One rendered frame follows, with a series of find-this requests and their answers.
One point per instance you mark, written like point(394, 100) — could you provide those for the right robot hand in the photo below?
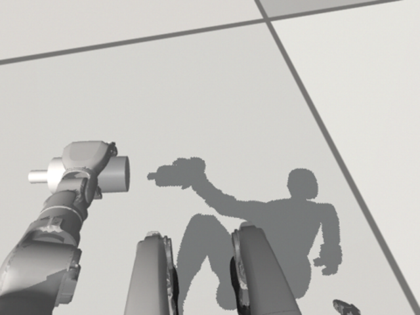
point(344, 308)

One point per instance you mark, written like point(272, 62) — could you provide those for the left robot arm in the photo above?
point(42, 270)

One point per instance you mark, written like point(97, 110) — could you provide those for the bottle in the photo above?
point(115, 177)

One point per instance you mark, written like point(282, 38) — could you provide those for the left robot hand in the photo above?
point(91, 155)

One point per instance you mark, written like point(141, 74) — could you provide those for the right robot foot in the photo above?
point(242, 309)

